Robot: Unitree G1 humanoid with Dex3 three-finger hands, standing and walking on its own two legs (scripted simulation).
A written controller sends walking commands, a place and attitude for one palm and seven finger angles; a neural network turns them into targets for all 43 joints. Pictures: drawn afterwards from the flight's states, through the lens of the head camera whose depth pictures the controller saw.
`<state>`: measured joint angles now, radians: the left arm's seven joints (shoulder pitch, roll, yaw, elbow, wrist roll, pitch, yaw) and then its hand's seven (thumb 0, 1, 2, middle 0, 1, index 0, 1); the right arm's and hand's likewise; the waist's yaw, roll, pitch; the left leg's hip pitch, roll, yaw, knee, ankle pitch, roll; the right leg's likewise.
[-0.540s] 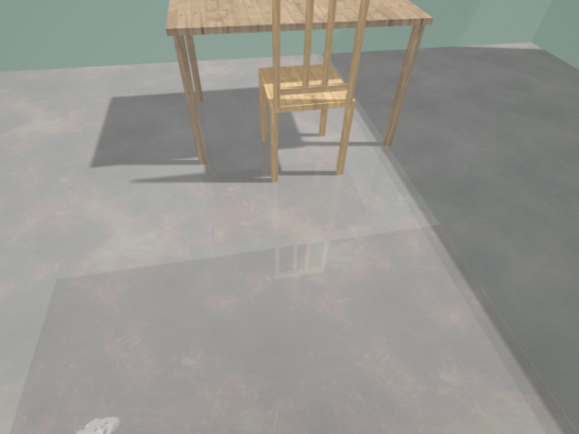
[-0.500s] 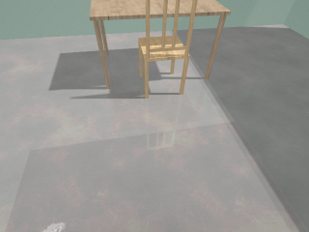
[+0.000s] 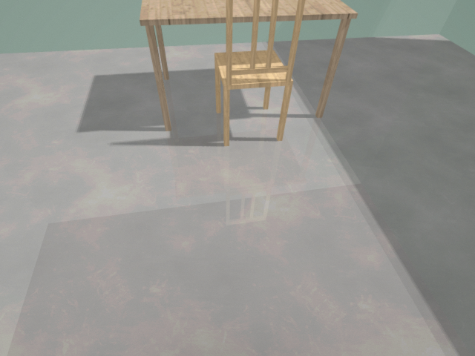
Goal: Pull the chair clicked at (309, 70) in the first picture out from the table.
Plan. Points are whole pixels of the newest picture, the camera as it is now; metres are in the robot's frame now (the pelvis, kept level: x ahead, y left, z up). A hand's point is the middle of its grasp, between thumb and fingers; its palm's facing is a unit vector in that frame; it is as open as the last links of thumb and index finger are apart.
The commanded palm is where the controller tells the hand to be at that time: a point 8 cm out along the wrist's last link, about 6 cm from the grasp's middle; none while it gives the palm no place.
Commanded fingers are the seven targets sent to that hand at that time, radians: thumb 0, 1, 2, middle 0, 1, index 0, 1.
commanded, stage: stand and wait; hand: left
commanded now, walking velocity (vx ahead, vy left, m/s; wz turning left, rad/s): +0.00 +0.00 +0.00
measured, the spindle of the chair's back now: (254, 32) +1.53 +0.01 -0.07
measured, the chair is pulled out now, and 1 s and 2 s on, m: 0.00 0.00 0.00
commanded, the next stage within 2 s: look at it before walking up in 0.28 s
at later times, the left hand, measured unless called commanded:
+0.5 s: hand out of the picture +0.07 +0.24 -0.16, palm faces -0.03 -0.95 -0.32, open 7.4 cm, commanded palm none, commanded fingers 0.00 0.90 0.90 -0.20 -0.30 -0.20 -0.30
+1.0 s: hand out of the picture +0.08 +0.24 -0.15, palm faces -0.03 -0.94 -0.33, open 7.4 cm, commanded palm none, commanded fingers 0.00 0.90 0.90 -0.20 -0.30 -0.20 -0.30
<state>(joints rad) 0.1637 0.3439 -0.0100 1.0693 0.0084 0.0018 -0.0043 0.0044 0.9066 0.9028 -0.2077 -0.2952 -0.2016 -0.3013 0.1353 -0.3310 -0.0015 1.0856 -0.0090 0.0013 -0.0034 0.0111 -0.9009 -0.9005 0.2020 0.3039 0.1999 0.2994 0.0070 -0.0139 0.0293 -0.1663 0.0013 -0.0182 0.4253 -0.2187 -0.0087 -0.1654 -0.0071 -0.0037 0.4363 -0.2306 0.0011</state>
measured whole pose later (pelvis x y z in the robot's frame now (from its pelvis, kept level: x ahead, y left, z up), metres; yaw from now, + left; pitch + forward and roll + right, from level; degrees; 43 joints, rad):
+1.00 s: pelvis +0.01 +0.00 +0.00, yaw +0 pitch -2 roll +0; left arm 0.14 0.34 -0.01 1.09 0.01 -0.01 0.00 0.00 0.91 0.90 -0.21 -0.30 -0.20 -0.30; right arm 0.11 -0.33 0.00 1.12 0.00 0.00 0.00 0.01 -0.90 -0.90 0.20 0.30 0.20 0.30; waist 0.01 -0.01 0.03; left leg -0.14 0.01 -0.01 0.37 -0.20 -0.01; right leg -0.14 0.00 0.00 0.39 -0.21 0.00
